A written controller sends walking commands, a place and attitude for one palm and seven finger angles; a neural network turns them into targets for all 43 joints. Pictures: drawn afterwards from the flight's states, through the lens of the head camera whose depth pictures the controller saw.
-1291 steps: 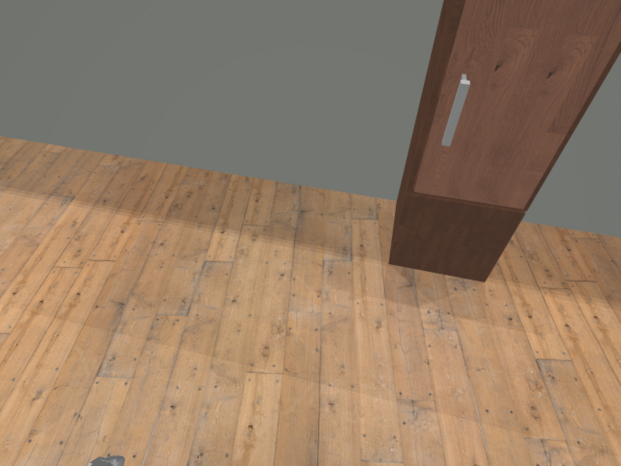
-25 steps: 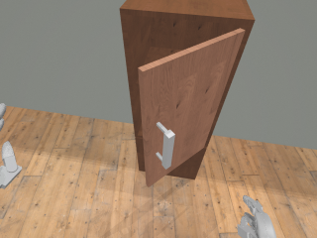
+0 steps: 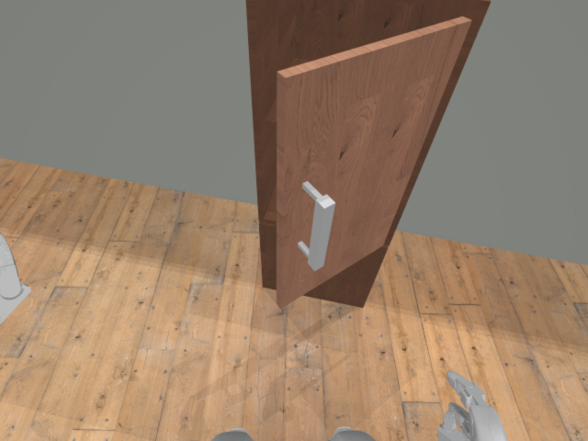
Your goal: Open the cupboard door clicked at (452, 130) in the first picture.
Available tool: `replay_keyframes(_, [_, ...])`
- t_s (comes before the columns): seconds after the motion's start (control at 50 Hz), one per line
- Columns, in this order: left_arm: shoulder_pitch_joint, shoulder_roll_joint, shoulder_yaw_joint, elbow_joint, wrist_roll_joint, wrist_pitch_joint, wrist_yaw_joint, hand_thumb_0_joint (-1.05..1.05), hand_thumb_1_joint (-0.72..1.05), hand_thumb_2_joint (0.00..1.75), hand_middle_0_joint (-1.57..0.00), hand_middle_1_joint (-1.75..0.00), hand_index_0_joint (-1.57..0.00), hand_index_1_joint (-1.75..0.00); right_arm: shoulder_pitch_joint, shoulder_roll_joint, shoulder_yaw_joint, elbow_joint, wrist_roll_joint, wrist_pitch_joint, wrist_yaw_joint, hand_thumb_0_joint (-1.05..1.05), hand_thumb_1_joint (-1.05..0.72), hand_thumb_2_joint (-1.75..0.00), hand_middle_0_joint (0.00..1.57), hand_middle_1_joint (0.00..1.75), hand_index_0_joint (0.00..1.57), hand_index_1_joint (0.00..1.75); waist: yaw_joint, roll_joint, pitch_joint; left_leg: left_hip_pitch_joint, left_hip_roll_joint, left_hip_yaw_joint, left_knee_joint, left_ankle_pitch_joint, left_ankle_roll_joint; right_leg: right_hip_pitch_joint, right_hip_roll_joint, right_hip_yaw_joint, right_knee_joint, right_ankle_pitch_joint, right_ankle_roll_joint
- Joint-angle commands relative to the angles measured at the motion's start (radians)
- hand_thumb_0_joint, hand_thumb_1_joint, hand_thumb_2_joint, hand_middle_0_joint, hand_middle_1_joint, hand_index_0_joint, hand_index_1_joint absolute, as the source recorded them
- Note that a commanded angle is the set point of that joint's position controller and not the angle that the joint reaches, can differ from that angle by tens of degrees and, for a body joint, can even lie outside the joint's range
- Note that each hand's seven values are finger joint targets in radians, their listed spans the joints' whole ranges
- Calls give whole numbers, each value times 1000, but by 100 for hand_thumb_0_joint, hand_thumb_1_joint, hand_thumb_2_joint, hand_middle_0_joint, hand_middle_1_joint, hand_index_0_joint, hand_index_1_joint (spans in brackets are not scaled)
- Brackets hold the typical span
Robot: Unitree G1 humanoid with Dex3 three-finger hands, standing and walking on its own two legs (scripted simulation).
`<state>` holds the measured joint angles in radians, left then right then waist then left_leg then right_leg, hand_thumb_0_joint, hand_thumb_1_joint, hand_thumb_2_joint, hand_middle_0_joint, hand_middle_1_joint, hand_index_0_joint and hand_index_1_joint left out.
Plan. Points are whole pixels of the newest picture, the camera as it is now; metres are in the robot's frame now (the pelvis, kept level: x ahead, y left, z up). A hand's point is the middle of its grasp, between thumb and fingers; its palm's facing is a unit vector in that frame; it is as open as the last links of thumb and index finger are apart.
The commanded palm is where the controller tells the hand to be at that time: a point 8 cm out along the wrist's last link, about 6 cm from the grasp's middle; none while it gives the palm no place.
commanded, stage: step back with the hand held close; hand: left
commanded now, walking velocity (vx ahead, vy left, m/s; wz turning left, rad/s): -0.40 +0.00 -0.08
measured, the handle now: (312, 228) +0.46 -0.02 -0.01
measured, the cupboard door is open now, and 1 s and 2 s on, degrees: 46 46 46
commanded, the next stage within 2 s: stop stepping back and stand still in 0.30 s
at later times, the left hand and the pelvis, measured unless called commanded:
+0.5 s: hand out of the picture +0.12 +0.24 +0.19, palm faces +0.30 -0.82 -0.48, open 7.4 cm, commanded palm +0.07 +0.29 +0.20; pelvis -0.11 +0.00 +0.03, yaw -6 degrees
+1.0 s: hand out of the picture +0.06 +0.22 +0.18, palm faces +0.34 -0.83 -0.44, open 7.4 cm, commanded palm +0.00 +0.27 +0.20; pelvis -0.18 -0.01 +0.01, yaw -7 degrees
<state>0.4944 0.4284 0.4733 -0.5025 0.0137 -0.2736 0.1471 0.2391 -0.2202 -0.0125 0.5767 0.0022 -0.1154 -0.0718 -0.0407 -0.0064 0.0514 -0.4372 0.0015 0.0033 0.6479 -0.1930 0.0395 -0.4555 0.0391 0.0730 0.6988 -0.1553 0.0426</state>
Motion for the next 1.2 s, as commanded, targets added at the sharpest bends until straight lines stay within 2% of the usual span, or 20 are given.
replay_keyframes(0.0, [33, 145, 163, -166, 3, -62, 16, 0, 90, 90, -20, -30, -20, -30, -120, -139, -75, -154, -1, -95, -3, 0, -90, -90, 20, 30, 20, 30, 56, 209, -98, -444, 288, -221, -423, -531, 133, 471, 74, -24, 244, -182, -5])
replay_keyframes(0.04, [12, 124, 119, -178, -13, -65, 14, 0, 90, 90, -20, -30, -20, -30, -108, -124, -64, -123, -17, -115, 3, 0, -90, -90, 20, 30, 20, 30, 45, 98, -59, -186, 221, -142, -250, -202, 90, 271, 26, 13, -40, -100, -36])
replay_keyframes(0.1, [-60, 183, 82, -163, -13, -77, 27, 0, 90, 90, -20, -30, -20, -30, -112, -93, -55, -74, -18, -99, 9, 0, -90, -90, 20, 30, 20, 30, 17, -82, -208, 103, 7, 69, 79, -15, -66, 152, -253, 318, -329, 658, -114])
replay_keyframes(0.14, [-83, 218, 93, -184, -5, -42, 30, 0, 90, 90, -20, -30, -20, -30, -146, -86, -71, -96, 0, -79, 7, 0, -90, -90, 20, 30, 20, 30, 49, -231, -279, 8, -34, 6, 264, -254, -60, 266, -309, 306, -318, 754, -127])
replay_keyframes(0.2, [-3, 198, 104, -198, -15, -16, 27, 0, 90, 90, -20, -30, -20, -30, -166, -58, -27, -105, -11, -43, -4, 0, -90, -90, 20, 30, 20, 30, 37, -109, -208, 42, -14, 10, 38, -214, -64, 258, -249, 189, -236, 779, -169])
replay_keyframes(0.24, [-8, 208, 107, -256, -34, -19, 22, 0, 90, 90, -20, -30, -20, -30, -162, -89, -27, -101, -2, -27, -17, 0, -90, -90, 20, 30, 20, 30, 20, 72, -217, 186, 7, 19, -278, 226, -61, 238, -107, 76, -149, 609, -73])
replay_keyframes(0.26, [-2, 240, 135, -300, -27, -22, 20, 0, 90, 90, -20, -30, -20, -30, -169, -114, -53, -110, 1, -28, -20, 0, -90, -90, 20, 30, 20, 30, 51, 225, -260, 258, 159, -111, -313, 575, -18, 205, -13, 10, -49, 236, -22])
replay_keyframes(0.3, [84, 210, 134, -258, -52, -29, 3, 0, 90, 90, -20, -30, -20, -30, -126, -106, -71, -134, -5, -59, 2, 0, -90, -90, 20, 30, 20, 30, 62, 232, -328, 322, 321, -193, -313, 781, 73, 115, 49, -8, 204, -353, -27])
replay_keyframes(0.36, [53, 181, 107, -324, -60, -25, 7, 0, 90, 90, -20, -30, -20, -30, -102, -103, -63, -94, -14, -97, 14, 0, -90, -90, 20, 30, 20, 30, 52, 190, -291, 415, 337, -128, -268, 861, 81, -5, 7, -4, 296, -358, -24])
replay_keyframes(0.5, [62, 138, 65, -235, -59, 60, 33, 0, 90, 90, -20, -30, -20, -30, -129, -104, -30, -117, -13, -98, -2, 0, -90, -90, 20, 30, 20, 30, 29, 228, -144, 134, 235, -113, -577, -402, 44, 220, 23, -149, 34, -349, -28])
replay_keyframes(0.54, [43, 154, 69, -225, -54, 65, 44, 0, 90, 90, -20, -30, -20, -30, -136, -107, -24, -120, -20, -89, -11, 0, -90, -90, 20, 30, 20, 30, 32, 249, -122, 42, 185, -61, -598, -502, -6, 371, 52, -206, -151, -350, -50])
replay_keyframes(0.58, [44, 184, 73, -243, -47, 60, 40, 0, 90, 90, -20, -30, -20, -30, -139, -92, -19, -126, -23, -72, -12, 0, -90, -90, 20, 30, 20, 30, 27, 179, -130, 77, 73, 41, -407, -384, -51, 388, 2, -168, -402, -270, -81])
replay_keyframes(0.62, [33, 263, 129, -272, -52, 44, 38, 0, 90, 90, -20, -30, -20, -30, -136, -91, -17, -103, -35, -49, -3, 0, -90, -90, 20, 30, 20, 30, 37, -118, -149, 161, 10, 37, 105, -125, -58, 101, -311, 236, -594, -322, -214])
replay_keyframes(0.64, [7, 283, 156, -247, -50, 31, 44, 0, 90, 90, -20, -30, -20, -30, -127, -100, -15, -85, -40, -45, 2, 0, -90, -90, 20, 30, 20, 30, 44, -150, -127, 47, 40, 13, 237, -105, -58, 96, -390, 280, -594, -255, -258])
replay_keyframes(0.66, [-29, 224, 103, -210, -59, 38, 39, 0, 90, 90, -20, -30, -20, -30, -92, -97, -28, -73, -9, -52, 5, 0, -90, -90, 20, 30, 20, 30, 32, -225, -154, -82, -10, -1, 354, -151, -69, 179, -358, 315, -561, -330, -237])
replay_keyframes(0.72, [-30, 167, 55, -72, -48, 22, 32, 0, 90, 90, -20, -30, -20, -30, -92, -103, -25, -46, -7, -56, -7, 0, -90, -90, 20, 30, 20, 30, 16, -49, -36, -168, 46, 4, 308, -81, -57, 228, -307, 176, -480, -100, -193])
replay_keyframes(0.88, [-41, 184, 72, -117, -33, -16, 45, 0, 90, 90, -20, -30, -20, -30, -75, -98, -35, -61, -8, -93, -17, 0, -90, -90, 20, 30, 20, 30, 38, -94, -87, 101, 13, 100, -174, -95, 0, 319, -267, 141, -349, 24, -155])
replay_keyframes(1.0, [41, 185, 99, -148, -37, -27, 37, 0, 90, 90, -20, -30, -20, -30, -65, -115, -33, -81, -6, -86, -13, 0, -90, -90, 20, 30, 20, 30, 31, 165, -144, 276, 133, -39, -204, 323, 36, 228, -70, -42, -141, 141, -49])
replay_keyframes(1.08, [19, 164, 85, -114, -43, -28, 30, 0, 90, 90, -20, -30, -20, -30, -76, -115, -35, -78, -3, -90, -10, 0, -90, -90, 20, 30, 20, 30, 22, 13, -108, 186, 93, -3, -171, 154, -2, 262, -95, 30, -249, 150, -70])
replay_keyframes(1.18, [21, 150, 72, -101, -47, -16, 22, 0, 90, 90, -20, -30, -20, -30, -92, -102, -23, -84, -9, -80, -6, 0, -90, -90, 20, 30, 20, 30, 26, 20, -113, 230, 75, 8, -209, 90, -15, 224, -97, 44, -307, 91, -69])
